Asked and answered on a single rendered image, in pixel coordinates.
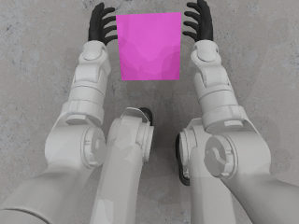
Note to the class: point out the carton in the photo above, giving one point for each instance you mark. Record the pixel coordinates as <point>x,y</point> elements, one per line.
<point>149,45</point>

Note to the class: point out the robot left hand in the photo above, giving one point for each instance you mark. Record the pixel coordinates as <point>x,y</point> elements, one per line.
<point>96,31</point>

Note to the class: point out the left robot thigh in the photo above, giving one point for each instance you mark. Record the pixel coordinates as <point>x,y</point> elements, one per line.
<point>116,195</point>

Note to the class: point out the left robot forearm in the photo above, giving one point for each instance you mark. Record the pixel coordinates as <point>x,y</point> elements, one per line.
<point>88,89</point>

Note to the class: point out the robot right hand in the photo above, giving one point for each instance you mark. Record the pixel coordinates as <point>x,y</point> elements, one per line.
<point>204,27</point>

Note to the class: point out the robot right upper arm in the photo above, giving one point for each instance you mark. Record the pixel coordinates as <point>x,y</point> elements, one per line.
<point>241,160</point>

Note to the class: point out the right robot shin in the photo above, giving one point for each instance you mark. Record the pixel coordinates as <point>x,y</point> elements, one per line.
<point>194,122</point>

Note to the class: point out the robot left upper arm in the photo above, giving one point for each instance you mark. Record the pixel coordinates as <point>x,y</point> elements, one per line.
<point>72,152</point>

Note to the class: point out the right robot forearm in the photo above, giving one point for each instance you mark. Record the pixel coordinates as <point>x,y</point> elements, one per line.
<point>214,92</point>

